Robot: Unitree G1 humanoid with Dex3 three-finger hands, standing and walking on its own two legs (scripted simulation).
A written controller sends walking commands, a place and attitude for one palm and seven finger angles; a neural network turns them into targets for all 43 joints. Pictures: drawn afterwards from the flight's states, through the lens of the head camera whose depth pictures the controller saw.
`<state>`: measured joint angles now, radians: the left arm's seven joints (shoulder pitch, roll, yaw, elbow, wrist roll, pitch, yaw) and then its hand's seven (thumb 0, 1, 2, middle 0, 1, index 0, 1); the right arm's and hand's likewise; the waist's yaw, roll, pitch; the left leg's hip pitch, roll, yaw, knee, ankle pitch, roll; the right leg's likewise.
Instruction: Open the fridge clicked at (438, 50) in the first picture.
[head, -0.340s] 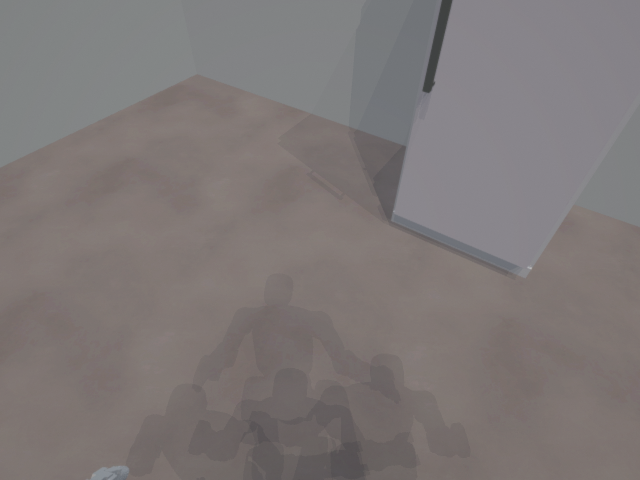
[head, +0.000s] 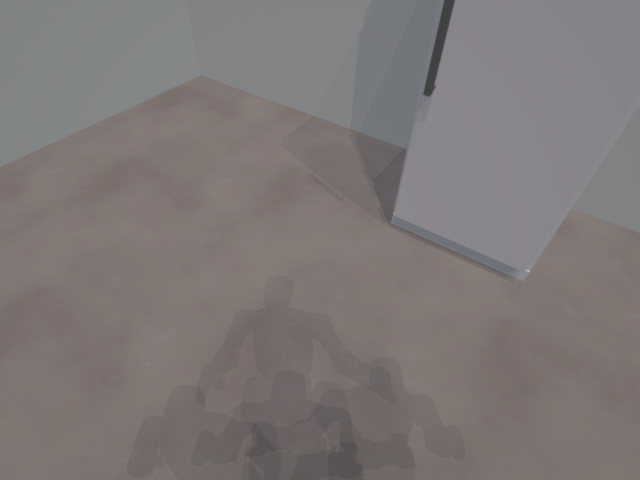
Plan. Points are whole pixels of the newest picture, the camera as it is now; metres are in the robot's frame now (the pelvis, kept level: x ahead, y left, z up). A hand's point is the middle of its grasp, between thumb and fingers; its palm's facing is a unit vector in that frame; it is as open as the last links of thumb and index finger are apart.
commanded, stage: stand and wait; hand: left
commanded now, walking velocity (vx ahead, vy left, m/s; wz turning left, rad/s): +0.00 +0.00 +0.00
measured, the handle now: (449, 9) +1.28 -0.29 +0.16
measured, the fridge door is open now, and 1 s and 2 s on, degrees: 0 0 0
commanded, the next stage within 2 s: look at it before walking up in 0.48 s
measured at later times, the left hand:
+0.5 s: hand out of the picture +0.06 +0.24 -0.15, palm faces -0.03 -0.94 -0.34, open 7.4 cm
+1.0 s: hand out of the picture +0.08 +0.24 -0.15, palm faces -0.02 -0.94 -0.34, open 7.4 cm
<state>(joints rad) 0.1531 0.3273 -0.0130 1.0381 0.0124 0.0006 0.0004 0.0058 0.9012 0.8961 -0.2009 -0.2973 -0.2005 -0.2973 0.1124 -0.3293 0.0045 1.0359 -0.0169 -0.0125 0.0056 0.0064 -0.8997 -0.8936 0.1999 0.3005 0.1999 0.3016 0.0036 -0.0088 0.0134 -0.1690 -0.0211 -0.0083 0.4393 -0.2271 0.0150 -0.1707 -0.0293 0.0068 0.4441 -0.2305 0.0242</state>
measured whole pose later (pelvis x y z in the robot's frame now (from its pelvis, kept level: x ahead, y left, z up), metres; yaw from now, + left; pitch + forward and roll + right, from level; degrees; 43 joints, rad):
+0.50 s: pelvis -0.01 -0.01 +0.00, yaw +0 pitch -2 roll +0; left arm 0.15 0.34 -0.01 1.09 0.01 0.00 0.00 0.01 0.90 0.90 -0.20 -0.30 -0.20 -0.30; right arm 0.15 -0.34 0.00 1.12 -0.01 -0.01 0.01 0.01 -0.90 -0.89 0.20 0.30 0.20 0.30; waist 0.00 0.00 0.03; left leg -0.17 -0.01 -0.01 0.39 -0.19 0.01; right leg -0.17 -0.02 0.00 0.40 -0.19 0.02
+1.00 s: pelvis +0.00 -0.01 +0.00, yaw +0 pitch -2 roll +0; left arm 0.13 0.34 -0.01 1.09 0.01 -0.01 0.00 0.01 0.90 0.90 -0.20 -0.30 -0.20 -0.30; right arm 0.11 -0.34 0.01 1.11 -0.01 -0.02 0.00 0.01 -0.90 -0.89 0.20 0.30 0.20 0.30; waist 0.00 0.00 0.03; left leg -0.14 -0.01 -0.02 0.37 -0.19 0.00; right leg -0.14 -0.02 0.00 0.38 -0.20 0.01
